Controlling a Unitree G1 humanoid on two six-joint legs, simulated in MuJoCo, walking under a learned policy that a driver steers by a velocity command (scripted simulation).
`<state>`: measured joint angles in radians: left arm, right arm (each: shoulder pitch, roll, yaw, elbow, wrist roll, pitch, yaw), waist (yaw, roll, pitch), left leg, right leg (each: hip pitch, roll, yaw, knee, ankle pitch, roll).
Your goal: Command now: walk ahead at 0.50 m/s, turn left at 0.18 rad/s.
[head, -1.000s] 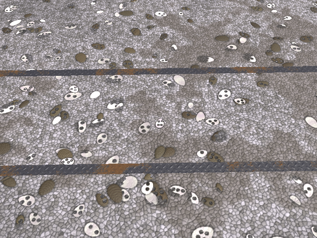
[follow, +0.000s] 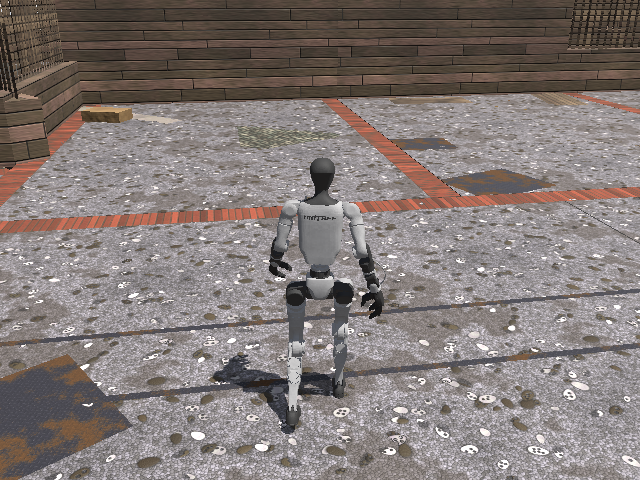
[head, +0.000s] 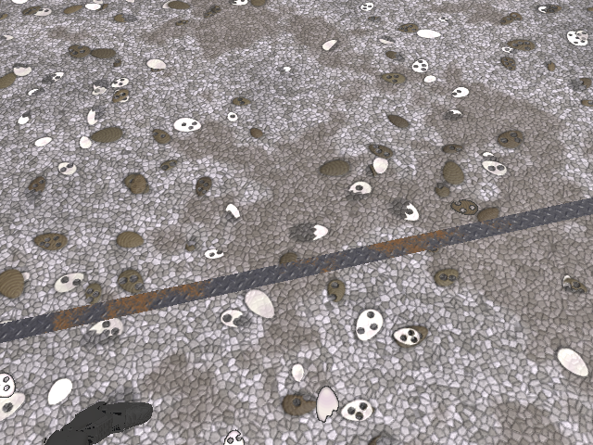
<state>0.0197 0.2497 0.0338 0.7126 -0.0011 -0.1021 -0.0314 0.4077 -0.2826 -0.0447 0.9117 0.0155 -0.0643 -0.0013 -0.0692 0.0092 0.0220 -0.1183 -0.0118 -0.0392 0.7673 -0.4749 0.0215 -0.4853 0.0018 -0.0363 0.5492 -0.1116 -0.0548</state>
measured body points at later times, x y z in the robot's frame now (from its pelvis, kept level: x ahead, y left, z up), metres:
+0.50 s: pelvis +0.26 +0.05 -0.01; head +0.30 +0.06 +0.44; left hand +0.20 +0.33 -0.14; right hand +0.53 -0.13 -0.09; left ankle +0.36 +0.16 -0.73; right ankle +0.11 -0.10 -0.72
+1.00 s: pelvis +0.54 +0.12 +0.00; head +0.56 +0.13 +0.45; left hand +0.63 +0.43 -0.08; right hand +0.70 -0.13 -0.11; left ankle +0.36 +0.16 -0.72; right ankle +0.71 +0.08 -0.72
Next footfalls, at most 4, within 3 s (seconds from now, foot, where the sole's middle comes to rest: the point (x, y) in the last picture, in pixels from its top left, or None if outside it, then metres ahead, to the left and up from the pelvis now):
0.50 left None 0.40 0.18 -0.76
1.02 right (254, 325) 0.75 0.10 -0.76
1.52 left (149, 264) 0.95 0.37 -0.76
2.00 right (247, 182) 1.22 0.11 -0.76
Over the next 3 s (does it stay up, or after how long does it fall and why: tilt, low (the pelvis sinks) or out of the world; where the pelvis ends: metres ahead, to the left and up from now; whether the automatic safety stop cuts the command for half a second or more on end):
stays up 1.61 0.30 0.01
